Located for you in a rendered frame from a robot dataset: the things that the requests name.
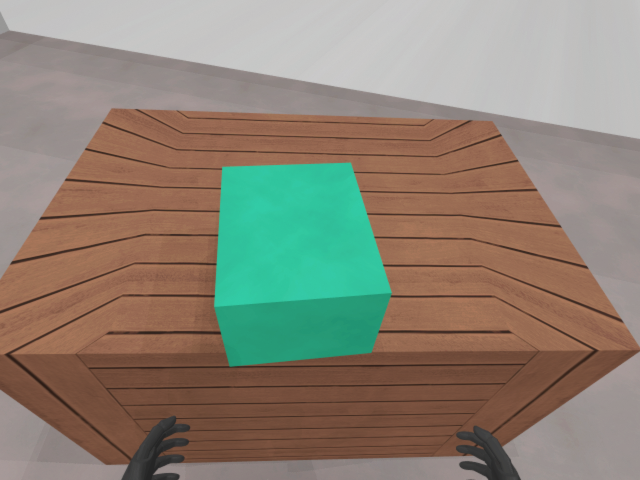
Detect left robot hand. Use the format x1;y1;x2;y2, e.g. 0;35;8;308
121;416;190;480

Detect right robot hand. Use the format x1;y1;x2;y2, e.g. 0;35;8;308
456;426;521;480

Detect carton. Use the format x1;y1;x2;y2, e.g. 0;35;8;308
214;163;392;367

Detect pedestal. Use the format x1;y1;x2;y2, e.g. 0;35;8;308
0;108;640;465

